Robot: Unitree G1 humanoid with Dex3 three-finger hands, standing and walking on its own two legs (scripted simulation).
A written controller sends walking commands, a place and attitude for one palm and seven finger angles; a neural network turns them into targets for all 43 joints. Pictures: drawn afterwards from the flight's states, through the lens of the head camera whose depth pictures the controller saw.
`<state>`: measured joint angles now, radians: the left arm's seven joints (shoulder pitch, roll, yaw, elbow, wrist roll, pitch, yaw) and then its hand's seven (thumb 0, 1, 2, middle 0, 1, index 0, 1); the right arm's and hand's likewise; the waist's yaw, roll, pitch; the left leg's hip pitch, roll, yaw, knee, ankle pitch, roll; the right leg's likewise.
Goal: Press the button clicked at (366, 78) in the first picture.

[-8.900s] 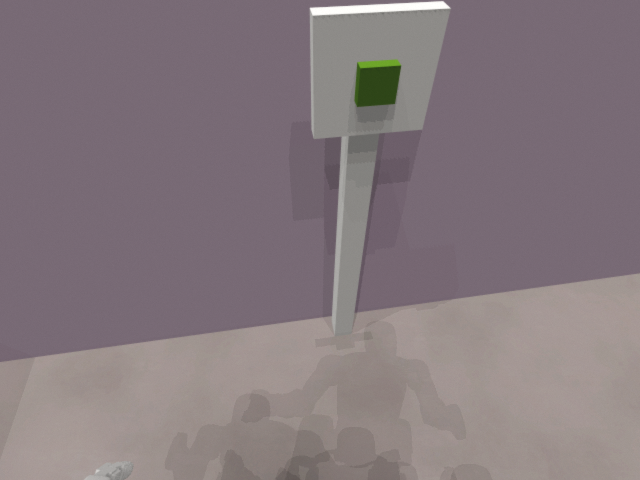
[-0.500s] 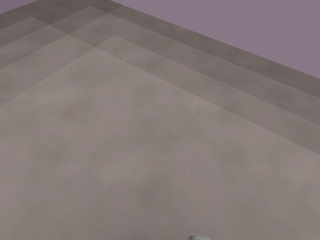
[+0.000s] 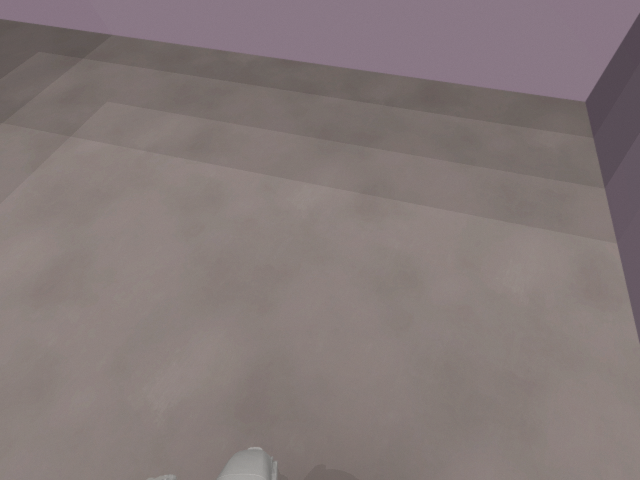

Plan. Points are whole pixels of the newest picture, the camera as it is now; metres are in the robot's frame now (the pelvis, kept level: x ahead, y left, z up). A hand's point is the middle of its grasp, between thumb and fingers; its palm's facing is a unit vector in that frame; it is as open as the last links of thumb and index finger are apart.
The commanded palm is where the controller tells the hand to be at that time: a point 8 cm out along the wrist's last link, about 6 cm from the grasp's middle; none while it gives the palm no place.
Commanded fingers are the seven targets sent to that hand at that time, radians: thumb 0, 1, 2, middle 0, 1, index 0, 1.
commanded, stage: turn to face it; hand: left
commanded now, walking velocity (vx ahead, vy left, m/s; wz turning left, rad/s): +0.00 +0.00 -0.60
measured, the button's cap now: out of the picture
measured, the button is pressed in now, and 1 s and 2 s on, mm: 0 0 0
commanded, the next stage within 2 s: none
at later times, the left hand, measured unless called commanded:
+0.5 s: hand out of the picture +0.13 +0.24 -0.17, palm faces -0.26 -0.95 -0.20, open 7.3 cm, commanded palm none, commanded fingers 0.00 0.90 0.90 -0.20 -0.30 -0.20 -0.30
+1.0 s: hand out of the picture +0.14 +0.09 -0.15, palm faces -0.57 -0.78 -0.25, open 7.3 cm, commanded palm none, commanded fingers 0.00 0.90 0.90 -0.20 -0.30 -0.20 -0.30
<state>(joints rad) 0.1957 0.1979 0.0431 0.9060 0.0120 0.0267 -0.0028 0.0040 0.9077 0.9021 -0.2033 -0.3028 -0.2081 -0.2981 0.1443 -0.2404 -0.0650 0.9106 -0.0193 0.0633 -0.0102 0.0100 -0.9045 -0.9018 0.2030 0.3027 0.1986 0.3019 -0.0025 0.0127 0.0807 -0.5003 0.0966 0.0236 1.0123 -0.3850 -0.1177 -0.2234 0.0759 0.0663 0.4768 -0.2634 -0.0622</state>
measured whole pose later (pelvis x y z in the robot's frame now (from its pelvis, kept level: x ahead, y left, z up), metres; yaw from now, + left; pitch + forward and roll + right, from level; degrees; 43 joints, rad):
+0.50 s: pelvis +0.00 +0.06 +0.00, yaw -19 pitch +0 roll -3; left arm 0.20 0.28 0.10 0.92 0.02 0.09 -0.03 0.01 0.91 0.90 -0.20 -0.30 -0.20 -0.30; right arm 0.23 -0.17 -0.04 0.89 -0.02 0.01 -0.01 0.01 -0.90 -0.90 0.21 0.30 0.20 0.30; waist 0.01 -0.03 0.08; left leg -0.20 0.13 0.24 0.49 -0.28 0.03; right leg -0.45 -0.05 0.00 1.10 -0.42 0.09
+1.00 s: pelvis -0.05 -0.01 +0.00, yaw -37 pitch +0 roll +1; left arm 0.18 0.20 0.04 0.90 0.01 0.02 -0.01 0.00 0.91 0.90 -0.20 -0.30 -0.21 -0.30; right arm 0.20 -0.24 -0.07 0.93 -0.03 0.07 0.00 0.01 -0.90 -0.90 0.20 0.30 0.20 0.30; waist -0.02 0.02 0.07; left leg -0.51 0.12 0.02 1.08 -0.35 -0.12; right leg -0.24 0.07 0.03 0.46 -0.23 -0.08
